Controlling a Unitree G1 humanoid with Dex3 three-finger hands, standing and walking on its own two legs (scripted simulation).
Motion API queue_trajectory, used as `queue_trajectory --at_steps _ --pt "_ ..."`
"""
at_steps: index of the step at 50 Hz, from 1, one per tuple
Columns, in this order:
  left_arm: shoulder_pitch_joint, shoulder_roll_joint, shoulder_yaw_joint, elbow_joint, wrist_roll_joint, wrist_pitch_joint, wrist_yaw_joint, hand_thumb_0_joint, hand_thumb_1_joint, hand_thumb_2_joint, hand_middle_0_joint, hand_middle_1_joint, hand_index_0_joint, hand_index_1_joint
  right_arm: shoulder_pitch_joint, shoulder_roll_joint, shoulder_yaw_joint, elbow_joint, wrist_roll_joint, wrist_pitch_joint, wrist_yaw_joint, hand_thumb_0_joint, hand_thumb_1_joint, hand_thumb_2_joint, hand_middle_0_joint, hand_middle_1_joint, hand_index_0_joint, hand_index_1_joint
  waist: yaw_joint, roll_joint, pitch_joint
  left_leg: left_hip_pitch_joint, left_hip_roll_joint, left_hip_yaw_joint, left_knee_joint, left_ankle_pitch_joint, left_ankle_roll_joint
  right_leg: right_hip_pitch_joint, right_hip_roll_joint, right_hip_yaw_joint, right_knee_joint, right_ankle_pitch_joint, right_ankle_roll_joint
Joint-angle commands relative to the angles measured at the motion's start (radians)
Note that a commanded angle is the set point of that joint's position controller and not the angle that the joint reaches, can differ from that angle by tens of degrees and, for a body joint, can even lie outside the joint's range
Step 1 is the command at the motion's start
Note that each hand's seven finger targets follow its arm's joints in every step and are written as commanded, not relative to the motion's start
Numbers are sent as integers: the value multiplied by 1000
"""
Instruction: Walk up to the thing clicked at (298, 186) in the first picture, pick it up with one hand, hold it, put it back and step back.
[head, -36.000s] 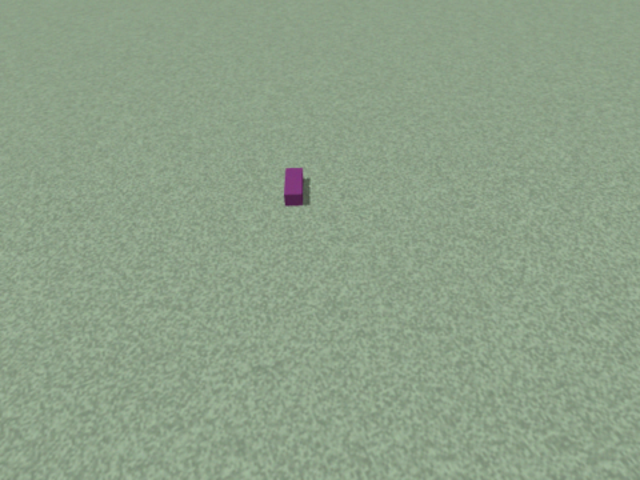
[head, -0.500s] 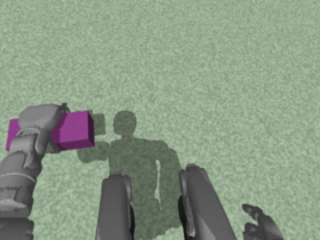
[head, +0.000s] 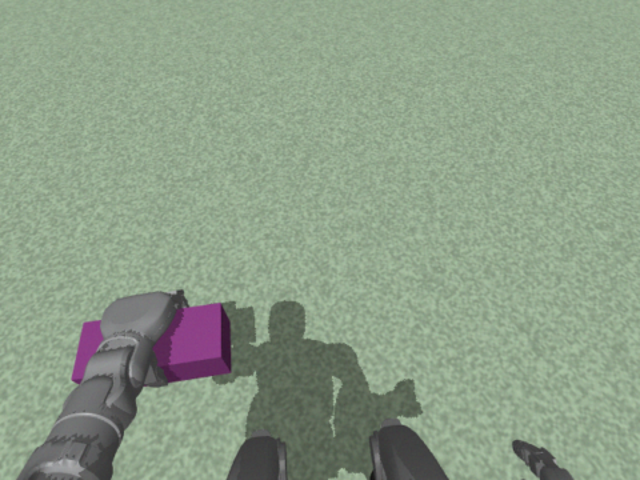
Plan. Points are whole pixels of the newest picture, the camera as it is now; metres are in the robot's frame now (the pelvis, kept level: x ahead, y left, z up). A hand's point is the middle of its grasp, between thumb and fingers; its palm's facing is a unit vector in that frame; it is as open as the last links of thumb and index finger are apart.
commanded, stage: lift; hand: left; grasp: from above
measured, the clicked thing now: (158, 348) +0.34 +0.24 -0.11
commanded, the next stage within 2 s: hold in 0.36 s
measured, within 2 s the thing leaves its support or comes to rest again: neither
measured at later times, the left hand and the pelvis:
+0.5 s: hand (141, 308) +0.36 +0.23 +0.00, palm faces -0.45 -0.10 -0.89, open 11.0 cm; pelvis +0.04 +0.01 +0.07, yaw -1 degrees
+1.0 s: hand (135, 293) +0.36 +0.22 +0.04, palm faces -0.46 -0.06 -0.89, open 11.0 cm; pelvis +0.05 +0.00 +0.09, yaw -1 degrees
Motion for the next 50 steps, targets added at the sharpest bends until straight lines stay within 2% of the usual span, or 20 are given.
queue_trajectory --at_steps 1,6,8,11,14,15,18,24,26,28,29,31,32,33,36,39,42,43,48,50 --pt "-347 202 57 -168 -1 21 70 0 618 941 -906 -935 -936 -905 35 -141 -51 -74 3 -39 -13 0 -896 -899 200 300 200 300 -13 38 -302 305 -43 13 -273 110 22 255 38 -2 -275 106 -41" --pt "-317 180 40 -128 -15 45 78 0 635 953 -939 -904 -961 -882 31 -140 -51 -75 3 -41 -12 0 -895 -898 200 300 200 300 1 5 -255 377 -48 24 -349 158 23 346 34 4 -359 152 -36" --pt "-325 204 58 -142 -11 47 78 0 640 953 -947 -903 -967 -883 26 -144 -55 -76 0 -41 -11 0 -895 -898 200 300 200 300 16 33 -248 413 -45 23 -389 161 18 365 34 -2 -377 154 -38" --pt "-319 185 40 -135 -8 53 75 0 637 918 -947 -875 -968 -853 21 -138 -52 -82 2 -39 -9 0 -896 -898 200 300 200 300 17 25 -241 466 -46 24 -425 199 17 405 33 0 -412 184 -38" --pt "-317 161 30 -153 -24 54 63 0 612 923 -930 -875 -951 -853 26 -135 -52 -82 1 -38 -8 0 -896 -897 200 300 200 300 17 32 -248 524 -41 17 -463 249 11 444 36 -3 -435 223 -40" --pt "-308 176 33 -151 -19 56 62 0 603 926 -930 -862 -947 -845 24 -139 -55 -82 3 -36 -8 0 -894 -896 200 300 200 300 28 21 -247 542 -43 21 -473 266 13 465 35 -4 -450 237 -39" --pt "-301 155 20 -156 -24 54 48 0 570 933 -903 -877 -921 -858 30 -139 -56 -79 3 -34 -7 0 -894 -895 200 300 200 300 16 4 -244 581 -42 22 -490 331 11 494 36 -4 -467 294 -38" --pt "-301 149 14 -175 -17 52 44 0 589 908 -906 -871 -934 -843 19 -137 -58 -81 3 -28 -2 0 -893 -894 200 300 200 300 27 10 -205 618 -47 33 -539 358 10 541 36 -3 -517 316 -39" --pt "-299 172 24 -187 -5 48 35 0 596 889 -905 -864 -935 -832 16 -145 -65 -82 4 -25 -1 0 -891 -893 200 300 200 300 33 20 -225 651 -47 36 -551 397 6 560 38 -5 -521 345 -41" --pt "-301 164 13 -190 4 44 18 0 622 891 -928 -853 -957 -823 16 -140 -63 -82 3 -21 0 0 -890 -893 200 300 200 300 29 28 -215 668 -45 35 -559 430 5 564 41 -6 -527 368 -43" --pt "-314 154 4 -208 1 43 11 0 630 885 -935 -850 -965 -819 15 -141 -64 -84 4 -19 0 0 -892 -894 200 300 200 300 26 23 -228 684 -44 36 -564 446 6 574 42 -7 -531 383 -42" --pt "-328 175 23 -231 -3 37 7 0 630 903 -936 -860 -965 -831 12 -147 -67 -90 5 -15 3 0 -891 -894 200 300 200 300 36 34 -226 701 -46 41 -577 450 6 592 40 -7 -545 385 -43" --pt "-284 151 16 -206 -6 43 5 0 616 935 -937 -860 -959 -837 14 -143 -66 -91 6 -13 5 0 -891 -895 200 300 200 300 33 20 -230 713 -45 40 -576 483 5 600 41 -7 -542 413 -42" --pt "-297 146 12 -225 -9 42 3 0 618 942 -932 -878 -956 -853 14 -148 -67 -94 4 -12 8 0 -889 -893 200 300 200 300 36 17 -223 718 -42 36 -584 491 3 608 43 -13 -546 411 -42" --pt "-280 150 16 -223 -3 47 -1 0 631 947 -941 -869 -964 -845 9 -148 -69 -103 7 -4 10 0 -887 -893 200 300 200 300 40 4 -220 729 -45 42 -592 526 7 631 42 -10 -556 450 -41" --pt "-266 142 8 -211 -3 47 -15 0 623 941 -947 -851 -967 -831 0 -149 -68 -112 7 3 14 0 -891 -895 200 300 200 300 35 -17 -177 708 -51 52 -601 489 12 646 37 -6 -576 434 -37" --pt "-269 161 21 -245 1 44 -32 0 630 962 -945 -869 -965 -849 -8 -150 -71 -124 10 9 16 0 -888 -894 200 299 200 299 52 19 -195 738 -45 51 -616 511 7 648 42 -8 -576 434 -42" --pt "-269 145 5 -251 -1 43 -38 0 637 956 -954 -853 -972 -835 -8 -151 -71 -127 9 11 17 0 -888 -894 200 299 200 299 41 12 -188 737 -45 49 -617 510 8 649 42 -8 -581 433 -40" --pt "-270 170 28 -287 -9 35 -55 0 636 962 -941 -878 -964 -854 -28 -154 -68 -148 12 18 17 0 -890 -895 200 299 200 299 52 5 -181 741 -49 54 -641 474 14 679 39 -5 -602 413 -39" --pt "-266 150 14 -298 -9 36 -59 0 625 973 -946 -862 -961 -846 -32 -149 -64 -153 12 21 17 0 -889 -895 200 300 200 299 47 -1 -173 745 -50 57 -644 477 16 681 37 -1 -607 420 -38"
